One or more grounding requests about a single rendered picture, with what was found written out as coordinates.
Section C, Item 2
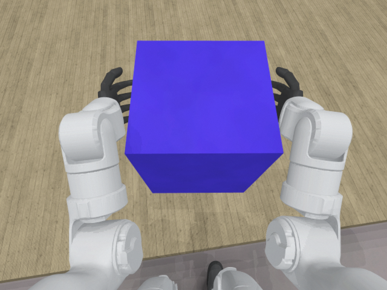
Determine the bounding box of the left robot thigh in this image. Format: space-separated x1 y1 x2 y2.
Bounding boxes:
138 276 178 290

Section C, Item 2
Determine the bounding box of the robot right hand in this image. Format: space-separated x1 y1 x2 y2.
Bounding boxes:
271 67 303 123

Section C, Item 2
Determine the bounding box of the carton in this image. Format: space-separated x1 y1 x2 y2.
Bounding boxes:
125 40 284 193

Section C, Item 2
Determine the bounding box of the right robot foot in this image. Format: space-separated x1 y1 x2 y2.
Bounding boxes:
207 261 223 290

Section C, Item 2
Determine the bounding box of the robot right forearm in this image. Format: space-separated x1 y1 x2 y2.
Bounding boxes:
279 97 353 246

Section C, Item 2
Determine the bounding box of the left robot upper arm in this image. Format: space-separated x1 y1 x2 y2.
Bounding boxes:
28 219 143 290

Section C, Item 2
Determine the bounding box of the right robot upper arm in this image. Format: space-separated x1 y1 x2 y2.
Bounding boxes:
265 216 387 290

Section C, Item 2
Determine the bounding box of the robot left hand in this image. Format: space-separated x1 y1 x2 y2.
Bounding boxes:
98 67 133 124

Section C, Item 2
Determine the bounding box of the robot left forearm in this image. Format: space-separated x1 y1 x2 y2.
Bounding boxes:
59 97 128 260

